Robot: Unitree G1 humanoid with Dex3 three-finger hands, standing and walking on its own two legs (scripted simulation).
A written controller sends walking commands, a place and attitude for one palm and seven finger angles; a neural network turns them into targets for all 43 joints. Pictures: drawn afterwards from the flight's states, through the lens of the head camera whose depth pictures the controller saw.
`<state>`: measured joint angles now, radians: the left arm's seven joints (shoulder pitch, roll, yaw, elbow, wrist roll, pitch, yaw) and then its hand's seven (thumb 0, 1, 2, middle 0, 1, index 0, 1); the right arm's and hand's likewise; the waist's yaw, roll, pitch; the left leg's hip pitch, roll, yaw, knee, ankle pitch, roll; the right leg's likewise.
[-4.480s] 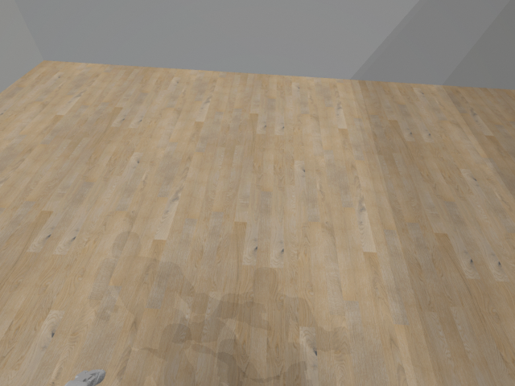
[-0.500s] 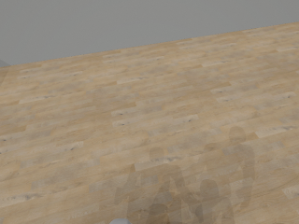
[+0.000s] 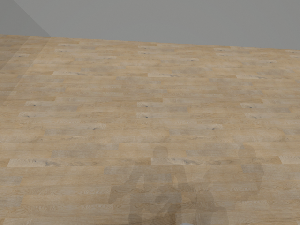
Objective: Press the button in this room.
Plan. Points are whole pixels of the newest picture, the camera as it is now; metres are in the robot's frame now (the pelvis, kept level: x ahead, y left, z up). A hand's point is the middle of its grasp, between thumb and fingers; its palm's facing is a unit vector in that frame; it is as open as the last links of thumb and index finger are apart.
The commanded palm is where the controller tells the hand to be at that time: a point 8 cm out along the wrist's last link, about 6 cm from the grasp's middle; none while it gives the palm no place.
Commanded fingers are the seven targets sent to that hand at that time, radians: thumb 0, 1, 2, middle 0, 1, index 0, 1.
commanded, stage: turn or walk to find it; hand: left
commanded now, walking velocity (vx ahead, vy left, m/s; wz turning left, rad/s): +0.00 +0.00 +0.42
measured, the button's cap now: out of the picture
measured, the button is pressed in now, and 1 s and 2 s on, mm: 0 0 0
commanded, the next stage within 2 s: none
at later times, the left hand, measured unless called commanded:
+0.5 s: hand out of the picture -0.01 +0.14 -0.15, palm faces +0.26 -0.93 -0.27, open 7.4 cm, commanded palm none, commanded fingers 0.00 0.90 0.90 -0.20 -0.30 -0.20 -0.30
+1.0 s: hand out of the picture -0.11 +0.21 -0.17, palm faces +0.47 -0.85 -0.24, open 7.4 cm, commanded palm none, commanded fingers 0.00 0.90 0.90 -0.20 -0.30 -0.20 -0.30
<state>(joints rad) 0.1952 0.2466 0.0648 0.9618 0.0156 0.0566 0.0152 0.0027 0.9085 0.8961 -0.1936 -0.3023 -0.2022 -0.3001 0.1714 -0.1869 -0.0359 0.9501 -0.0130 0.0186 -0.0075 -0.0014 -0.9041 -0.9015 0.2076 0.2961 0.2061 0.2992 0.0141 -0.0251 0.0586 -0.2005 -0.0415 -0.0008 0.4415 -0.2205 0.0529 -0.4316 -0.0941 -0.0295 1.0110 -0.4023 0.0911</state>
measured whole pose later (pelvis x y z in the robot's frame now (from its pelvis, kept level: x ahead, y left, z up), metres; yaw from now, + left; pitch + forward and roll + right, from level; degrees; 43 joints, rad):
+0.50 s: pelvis -0.03 -0.06 +0.00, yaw +14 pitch -1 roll +2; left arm 0.22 0.15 0.03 0.93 0.02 0.01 0.03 0.00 0.90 0.90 -0.20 -0.30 -0.21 -0.30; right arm 0.28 -0.25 -0.10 1.02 -0.02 0.09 0.02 0.00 -0.91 -0.90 0.20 0.30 0.20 0.30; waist -0.02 0.04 0.05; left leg -0.45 0.04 -0.03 1.11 -0.35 -0.08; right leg -0.20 -0.09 -0.21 0.48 -0.26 -0.04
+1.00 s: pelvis -0.07 -0.01 +0.00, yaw +26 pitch +0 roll -1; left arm 0.20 0.25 0.06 0.97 0.02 0.06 0.01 0.00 0.91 0.90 -0.19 -0.30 -0.20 -0.30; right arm 0.17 -0.18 -0.03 0.95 -0.01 0.01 -0.01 0.00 -0.90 -0.90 0.21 0.30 0.21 0.30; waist 0.02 -0.02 0.05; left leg -0.20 -0.04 0.00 0.44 -0.23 0.06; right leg -0.44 -0.09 -0.03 1.02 -0.40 0.09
